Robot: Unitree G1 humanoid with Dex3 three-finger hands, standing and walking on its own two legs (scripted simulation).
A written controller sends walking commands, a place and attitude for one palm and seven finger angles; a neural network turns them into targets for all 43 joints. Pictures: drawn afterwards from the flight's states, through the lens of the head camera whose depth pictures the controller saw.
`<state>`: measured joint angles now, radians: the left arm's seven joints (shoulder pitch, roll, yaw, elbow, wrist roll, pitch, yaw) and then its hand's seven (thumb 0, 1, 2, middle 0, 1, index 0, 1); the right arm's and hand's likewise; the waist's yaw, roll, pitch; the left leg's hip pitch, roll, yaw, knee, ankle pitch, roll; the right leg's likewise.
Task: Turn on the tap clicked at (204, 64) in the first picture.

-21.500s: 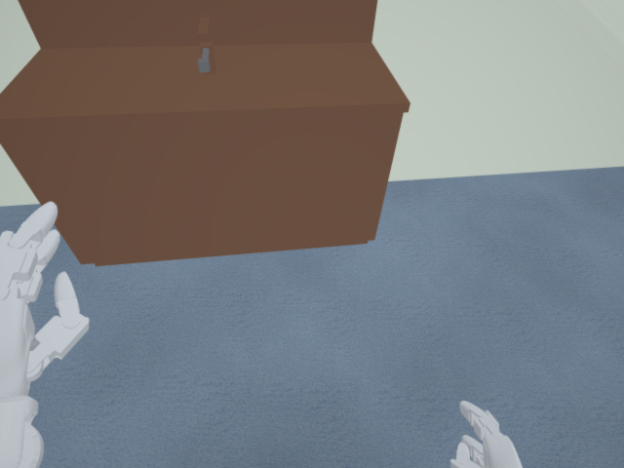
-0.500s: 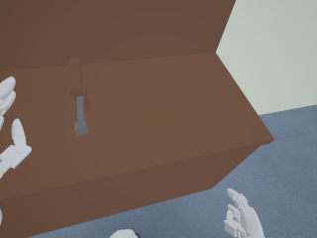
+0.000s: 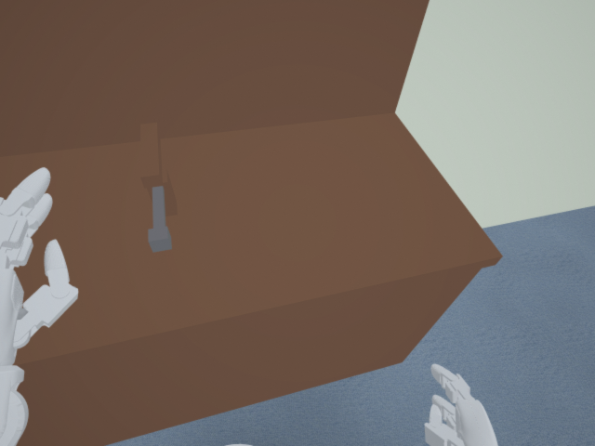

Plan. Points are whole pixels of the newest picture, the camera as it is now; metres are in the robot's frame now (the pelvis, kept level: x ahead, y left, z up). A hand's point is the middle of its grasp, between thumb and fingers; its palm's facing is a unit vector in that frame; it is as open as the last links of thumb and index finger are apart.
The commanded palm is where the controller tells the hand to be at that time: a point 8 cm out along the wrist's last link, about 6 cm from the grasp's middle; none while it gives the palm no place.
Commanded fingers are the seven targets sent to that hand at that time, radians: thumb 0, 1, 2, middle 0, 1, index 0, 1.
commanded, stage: come to a stop and stand still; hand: left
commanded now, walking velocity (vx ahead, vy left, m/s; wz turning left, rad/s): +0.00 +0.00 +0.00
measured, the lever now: (160, 239) +0.39 +0.25 +0.02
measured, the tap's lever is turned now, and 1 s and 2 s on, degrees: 0 0 0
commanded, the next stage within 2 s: look again from close up in 0.38 s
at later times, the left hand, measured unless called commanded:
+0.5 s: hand (100, 290) +0.23 +0.22 +0.15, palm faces +0.33 -0.87 -0.38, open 7.4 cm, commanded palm +0.17 +0.26 +0.18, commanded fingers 0.00 0.90 0.90 -0.20 -0.30 -0.20 -0.30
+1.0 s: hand (100, 279) +0.24 +0.22 +0.16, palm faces +0.33 -0.86 -0.38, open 7.4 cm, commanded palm +0.18 +0.26 +0.18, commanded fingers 0.00 0.90 0.90 -0.20 -0.30 -0.20 -0.30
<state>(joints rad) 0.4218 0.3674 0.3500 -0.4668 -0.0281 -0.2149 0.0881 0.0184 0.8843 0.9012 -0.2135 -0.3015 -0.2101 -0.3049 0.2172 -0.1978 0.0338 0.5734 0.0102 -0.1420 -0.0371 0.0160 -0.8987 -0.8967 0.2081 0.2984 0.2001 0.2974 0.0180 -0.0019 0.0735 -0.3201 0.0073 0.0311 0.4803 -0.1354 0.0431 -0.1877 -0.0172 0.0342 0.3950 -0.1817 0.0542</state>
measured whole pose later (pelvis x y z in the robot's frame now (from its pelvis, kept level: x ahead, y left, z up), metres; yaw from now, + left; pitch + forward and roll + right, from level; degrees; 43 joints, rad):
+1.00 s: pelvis +0.02 -0.02 +0.00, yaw +0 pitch -1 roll -2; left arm 0.45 0.37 0.34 -0.48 -0.06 -0.19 0.07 0.02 0.89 0.90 -0.21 -0.30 -0.21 -0.30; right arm 0.19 -0.19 0.03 0.57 0.02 -0.14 -0.04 0.02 -0.90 -0.90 0.21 0.30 0.20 0.30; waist 0.02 -0.01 0.07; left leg -0.28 0.02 0.02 0.45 -0.15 0.02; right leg -0.15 -0.01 0.02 0.37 -0.20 0.04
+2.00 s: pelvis +0.03 -0.05 +0.00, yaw -1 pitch -1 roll -1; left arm 0.31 0.41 0.42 -0.40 -0.07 -0.20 0.08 0.02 0.89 0.90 -0.21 -0.30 -0.21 -0.30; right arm 0.19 -0.22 -0.02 0.57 0.02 -0.16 0.00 0.02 -0.90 -0.90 0.21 0.30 0.20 0.30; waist 0.04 -0.01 0.09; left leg -0.28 0.05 0.03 0.49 -0.18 -0.02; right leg -0.20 0.02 0.04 0.49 -0.26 0.00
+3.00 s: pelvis +0.03 -0.02 +0.00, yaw +0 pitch -1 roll -2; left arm 0.42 0.37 0.34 -0.45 -0.04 -0.21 0.10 0.02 0.88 0.90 -0.21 -0.30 -0.21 -0.30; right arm 0.19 -0.20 0.01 0.59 0.01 -0.14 -0.04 0.02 -0.90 -0.90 0.21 0.30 0.20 0.30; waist 0.02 -0.01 0.06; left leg -0.28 0.02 0.03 0.45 -0.16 0.02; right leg -0.15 0.00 0.03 0.36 -0.20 0.04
